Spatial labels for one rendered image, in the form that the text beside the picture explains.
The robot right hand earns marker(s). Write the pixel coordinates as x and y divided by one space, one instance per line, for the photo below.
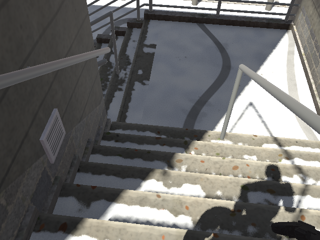
299 230

